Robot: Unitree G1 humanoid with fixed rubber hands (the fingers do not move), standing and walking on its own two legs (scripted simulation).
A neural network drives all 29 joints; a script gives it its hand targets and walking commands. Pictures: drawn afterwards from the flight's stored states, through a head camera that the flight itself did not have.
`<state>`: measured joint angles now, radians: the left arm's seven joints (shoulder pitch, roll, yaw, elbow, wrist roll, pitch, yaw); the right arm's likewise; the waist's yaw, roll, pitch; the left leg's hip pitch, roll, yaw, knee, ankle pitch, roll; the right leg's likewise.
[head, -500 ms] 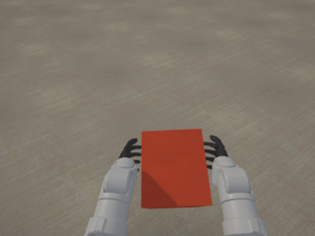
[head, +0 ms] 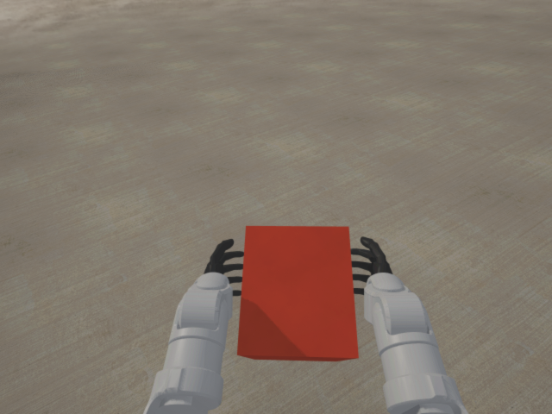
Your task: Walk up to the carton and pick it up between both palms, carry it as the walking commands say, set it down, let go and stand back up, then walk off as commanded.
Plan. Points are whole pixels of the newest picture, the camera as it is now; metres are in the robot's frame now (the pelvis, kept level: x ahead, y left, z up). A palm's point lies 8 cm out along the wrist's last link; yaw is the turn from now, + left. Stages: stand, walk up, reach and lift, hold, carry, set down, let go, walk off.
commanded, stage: hold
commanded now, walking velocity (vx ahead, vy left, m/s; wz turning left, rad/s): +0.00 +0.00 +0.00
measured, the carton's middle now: (295, 301) +0.33 +0.03 -0.03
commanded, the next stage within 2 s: set down in 0.26 s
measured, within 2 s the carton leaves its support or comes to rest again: neither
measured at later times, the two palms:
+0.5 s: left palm (233, 290) +0.32 +0.14 +0.01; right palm (388, 291) +0.31 -0.11 +0.03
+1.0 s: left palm (229, 311) +0.31 +0.15 -0.06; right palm (367, 308) +0.33 -0.09 -0.04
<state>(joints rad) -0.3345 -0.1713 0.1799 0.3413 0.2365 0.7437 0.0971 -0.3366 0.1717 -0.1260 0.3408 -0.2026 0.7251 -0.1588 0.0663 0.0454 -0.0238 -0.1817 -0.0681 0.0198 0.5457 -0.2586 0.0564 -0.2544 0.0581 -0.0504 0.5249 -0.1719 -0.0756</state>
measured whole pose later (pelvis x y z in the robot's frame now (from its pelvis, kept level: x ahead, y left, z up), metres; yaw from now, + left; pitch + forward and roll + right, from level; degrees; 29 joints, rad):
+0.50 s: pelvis +0.04 +0.04 +0.00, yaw -2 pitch -9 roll -1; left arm -0.26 -0.15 0.07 0.47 0.21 0.67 0.15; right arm -0.28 0.16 -0.21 0.41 -0.21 0.63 -0.03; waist -0.04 -0.01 0.04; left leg -0.06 -0.08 0.04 0.52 -0.31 0.10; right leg -0.13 0.08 0.04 0.49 -0.20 -0.04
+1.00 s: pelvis +0.01 +0.04 -0.02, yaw +0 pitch +3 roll -1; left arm -0.38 -0.19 0.22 0.76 0.20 0.26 0.24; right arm -0.40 0.18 -0.36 0.65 -0.29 0.22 -0.03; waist -0.03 0.05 0.03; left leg -0.44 -0.12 0.01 0.76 -0.36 0.11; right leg -0.51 0.07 0.05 0.73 -0.27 -0.01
